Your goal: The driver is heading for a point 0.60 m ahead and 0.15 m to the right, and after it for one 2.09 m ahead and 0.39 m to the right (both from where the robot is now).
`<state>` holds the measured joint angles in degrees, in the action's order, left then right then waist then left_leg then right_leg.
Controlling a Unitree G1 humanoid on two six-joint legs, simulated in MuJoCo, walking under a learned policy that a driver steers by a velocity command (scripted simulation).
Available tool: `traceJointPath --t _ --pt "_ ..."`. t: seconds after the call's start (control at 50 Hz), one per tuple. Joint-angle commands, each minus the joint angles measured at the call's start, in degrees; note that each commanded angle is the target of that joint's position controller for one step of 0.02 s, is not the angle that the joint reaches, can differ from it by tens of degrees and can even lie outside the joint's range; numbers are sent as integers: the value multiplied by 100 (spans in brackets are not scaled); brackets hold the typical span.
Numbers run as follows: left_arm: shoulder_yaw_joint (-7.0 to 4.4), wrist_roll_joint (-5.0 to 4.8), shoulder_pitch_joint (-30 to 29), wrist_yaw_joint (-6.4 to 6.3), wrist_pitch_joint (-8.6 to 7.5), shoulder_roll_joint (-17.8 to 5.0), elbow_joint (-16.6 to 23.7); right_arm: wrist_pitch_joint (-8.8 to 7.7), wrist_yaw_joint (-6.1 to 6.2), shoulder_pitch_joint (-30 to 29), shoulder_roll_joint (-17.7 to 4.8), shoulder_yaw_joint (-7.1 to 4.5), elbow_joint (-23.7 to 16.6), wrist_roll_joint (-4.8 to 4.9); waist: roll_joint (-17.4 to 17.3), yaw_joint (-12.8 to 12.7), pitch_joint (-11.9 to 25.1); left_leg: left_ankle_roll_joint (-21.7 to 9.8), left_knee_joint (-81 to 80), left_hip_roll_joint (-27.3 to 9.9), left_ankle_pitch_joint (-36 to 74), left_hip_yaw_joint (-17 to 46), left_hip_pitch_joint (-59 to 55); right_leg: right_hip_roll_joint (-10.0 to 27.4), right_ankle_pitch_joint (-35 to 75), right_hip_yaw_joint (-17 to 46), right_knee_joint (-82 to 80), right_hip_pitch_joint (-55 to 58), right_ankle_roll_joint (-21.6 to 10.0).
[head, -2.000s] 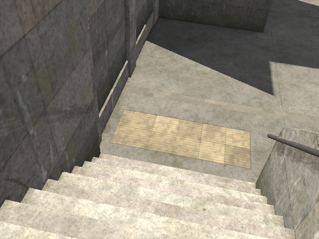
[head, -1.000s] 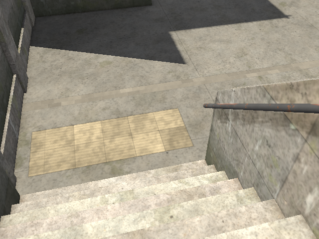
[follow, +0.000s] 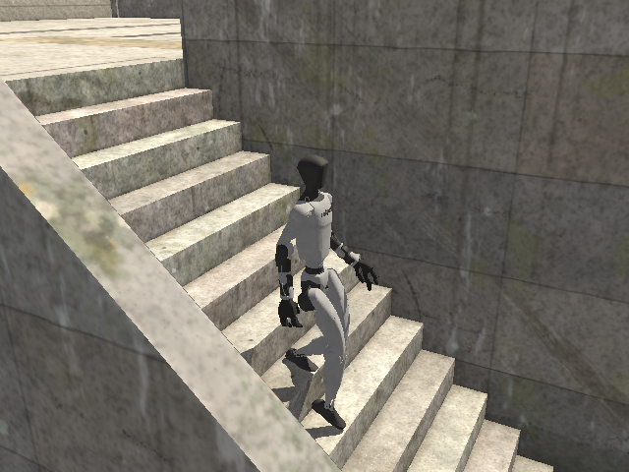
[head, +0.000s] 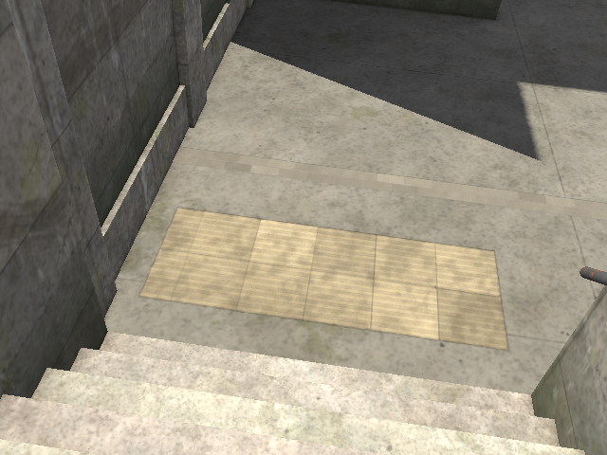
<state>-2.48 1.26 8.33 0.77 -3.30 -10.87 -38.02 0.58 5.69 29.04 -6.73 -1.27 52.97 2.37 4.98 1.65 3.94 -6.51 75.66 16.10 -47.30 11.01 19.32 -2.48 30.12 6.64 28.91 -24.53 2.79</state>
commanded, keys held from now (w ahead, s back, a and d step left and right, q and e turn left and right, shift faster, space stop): e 0.30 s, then w+e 0.62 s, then w+q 0.08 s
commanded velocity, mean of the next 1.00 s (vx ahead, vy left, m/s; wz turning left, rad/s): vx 0.29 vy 0.00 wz -0.35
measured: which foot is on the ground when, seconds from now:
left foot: down 0.00-0.02, up 0.04-0.34, down 0.36-0.94, up 0.96-1.00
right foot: up 0.00-0.00, down 0.02-0.44, up 0.46-0.86, down 0.88-1.00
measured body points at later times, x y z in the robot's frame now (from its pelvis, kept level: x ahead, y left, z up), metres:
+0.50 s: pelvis +0.11 +0.04 -0.10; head +0.09 +0.04 +0.35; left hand +0.26 +0.27 -0.21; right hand +0.21 -0.20 -0.20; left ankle +0.11 +0.18 -0.82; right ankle +0.06 -0.09 -0.80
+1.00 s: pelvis +0.22 -0.09 -0.20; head +0.24 -0.13 +0.25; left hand +0.49 +0.01 -0.30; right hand +0.02 -0.24 -0.35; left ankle +0.15 +0.17 -0.75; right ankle +0.21 -0.21 -0.82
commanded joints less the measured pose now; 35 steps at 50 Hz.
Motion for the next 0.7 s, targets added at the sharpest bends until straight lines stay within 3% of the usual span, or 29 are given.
traceJointPath --t 0.02,0.04,0.06,0.08,0.1,0.12,0.14,0.16,0.18,0.2,0.22,0.24,0.26,0.28,0.32,0.34,0.36,0.38,0.4,0.42,0.44,0.46,0.48,0.52,0.54,0.58,0.6,0.66,0.7 --pt "-321 -76 3483 56 -72 -513 -1066 49 -105 -834 -302 -60 -396 17 -503 -1287 -436 499 2425 -395 5137 562 1502 1109 1552 133 -2631 2974 -484" --pt "-112 -99 4062 150 -20 -310 -1384 15 -210 -373 157 -5 -331 -144 1139 -1068 -163 743 5282 493 -831 356 4057 2060 5397 912 -39 5143 -1308" --pt "210 -2 3291 228 36 82 -1368 -12 -301 469 96 46 -520 -49 1626 -196 323 866 5671 -93 -1333 1128 4946 2567 6390 1763 1346 5610 -2168" --pt "268 -79 3175 230 83 266 -1297 -26 -327 -52 -349 22 -647 11 625 -430 270 782 4969 -388 -557 913 5209 2330 4762 1528 866 5035 -2232" --pt "274 20 2819 251 70 70 -1353 19 -281 -566 -396 14 -798 91 -346 -304 146 698 4653 -723 204 686 4800 2312 2986 1642 353 3925 -2304" --pt "256 27 2193 249 87 -160 -1288 117 -245 -616 -295 12 -754 -3 -1043 126 17 756 4117 -1005 747 403 3939 2204 2719 1745 165 2561 -2323" --pt "119 154 1458 68 154 -903 -1095 252 -202 -656 -155 98 -908 -11 -543 535 -146 977 3069 -1293 1912 374 3454 2388 1152 2582 -173 1264 -2641" --pt "233 180 1437 -72 193 -690 -1062 345 -158 -1370 -476 26 -1037 -1 -901 278 -527 1108 2978 -1488 2483 241 3520 2175 194 2484 -250 491 -2339" --pt "374 64 1688 -140 213 -324 -1091 335 -136 -1788 -585 -31 -1235 -58 -1238 147 -519 1146 2805 -1534 2837 -93 3416 1758 524 2231 -55 369 -2123" --pt "367 -139 1533 -341 263 -456 -875 415 -160 -1922 -383 37 -1536 -277 -1054 205 -696 1263 927 -1582 3903 -236 3274 1222 -170 1824 168 192 -1898" --pt "337 -193 1732 -466 333 -437 -856 371 -195 -2182 -100 145 -1687 -375 -716 7 -483 1270 -75 -1594 4744 -418 2789 983 -148 1718 250 185 -1711" --pt "322 -204 1835 -522 449 -318 -807 330 -247 -2477 20 195 -1909 -266 -251 -164 -293 1290 -1218 -1412 4693 -671 1966 665 -214 1390 79 100 -1539" --pt "325 -8 1715 -480 426 -451 -731 237 -335 -2012 -12 154 -1686 -151 271 -18 182 1301 -491 -1331 5663 -749 605 710 -86 1391 138 -485 -1541" --pt "293 3 1375 -435 415 -590 -557 230 -367 -1714 -82 118 -1674 -108 516 212 264 1297 -488 -1340 5485 -799 160 718 -366 1382 60 -663 -1591" --pt "237 -168 1052 -375 444 -495 -258 275 -360 -2017 -209 100 -1935 -238 541 156 -102 1183 -1369 -1393 4837 -841 -50 659 -1097 1471 -40 -562 -1616" --pt "233 -185 1037 -349 479 -374 -180 279 -368 -2104 -209 114 -2005 -295 579 130 -239 1111 -2032 -1407 4517 -806 -232 613 -1462 1570 1 -416 -1578" --pt "215 -127 1047 -344 513 -320 -109 253 -414 -1975 -261 101 -2002 -341 758 193 -252 1036 -2706 -1465 4302 -776 -581 556 -1849 1705 76 -235 -1515" --pt "158 -69 1173 -349 541 -336 -28 182 -497 -1736 -514 12 -1954 -366 687 236 -267 881 -3441 -1554 4141 -725 -795 383 -2367 1877 252 90 -1406" --pt "115 -126 1932 -330 616 -410 0 157 -498 -2100 -585 13 -2153 -272 117 -244 -152 637 -4725 -1643 3070 -464 -782 208 -3782 2044 0 796 -1215" --pt "86 -154 2273 -311 688 -320 -199 124 -541 -1812 -720 -27 -1948 -258 -420 -268 79 469 -4508 -2027 4107 -235 -1524 64 -4945 1996 272 467 -1048" --pt "44 -215 1770 -325 650 -429 -37 126 -538 -1379 -991 -98 -1810 -285 -1124 -116 -32 218 -4560 -2324 5839 66 -2082 -396 -5250 1575 1169 -536 -931" --pt "45 -437 1567 -328 610 -251 234 118 -605 -900 -1441 -265 -1572 -296 -2409 -120 -20 -580 -5165 -3124 5040 1430 -2245 -713 -6348 1015 1822 -1475 -705" --pt "-41 -463 1113 -326 573 -483 321 4 -640 -567 -1097 -187 -1420 -210 -2025 28 -396 -1020 -5445 -3472 3977 2251 -2186 -418 -6733 940 2258 -2175 -538" --pt "-88 -418 472 -281 629 -514 450 -105 -594 -539 -1139 -227 -1394 -157 -1109 48 -776 -959 -5594 -3557 2764 2040 -1771 -128 -6240 795 2983 -2613 -424" --pt "-91 -387 369 -254 656 -540 514 -107 -569 -823 -1171 -242 -1452 -145 -1122 -72 -845 -809 -5619 -3541 2614 1747 -1504 28 -5824 676 3117 -2594 -428" --pt "-88 -258 858 -157 689 -436 99 -128 -547 -1089 -1214 -297 -1370 -240 -1028 -348 -563 -679 -5259 -3233 2876 733 -352 152 -4345 126 3949 -1520 -464" --pt "-98 -297 1003 -145 717 -433 -26 -139 -559 -1076 -1118 -248 -1319 -253 -992 -405 -553 -669 -5206 -3182 2938 496 46 110 -4135 9 4434 -1377 -458" --pt "-79 -369 773 -102 729 -408 -76 -207 -598 -521 -1135 -241 -1054 -226 -780 -195 -707 -506 -4760 -3285 2621 258 37 146 -3777 -18 4864 -2041 -516" --pt "-77 -319 228 -75 685 -456 39 -199 -591 -76 -1242 -303 -903 -235 -1017 148 -655 -350 -4181 -3386 3040 217 -640 211 -3840 71 4693 -2764 -558"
